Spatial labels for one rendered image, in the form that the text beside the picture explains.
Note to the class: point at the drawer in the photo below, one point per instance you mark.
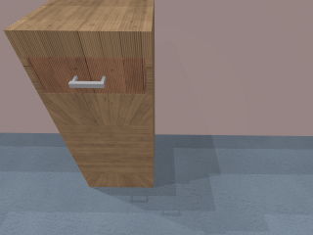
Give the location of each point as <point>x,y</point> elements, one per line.
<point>123,75</point>

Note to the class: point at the handle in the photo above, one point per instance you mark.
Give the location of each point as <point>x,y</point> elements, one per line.
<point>87,84</point>

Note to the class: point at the cabinet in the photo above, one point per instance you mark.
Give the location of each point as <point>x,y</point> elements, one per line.
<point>111,136</point>

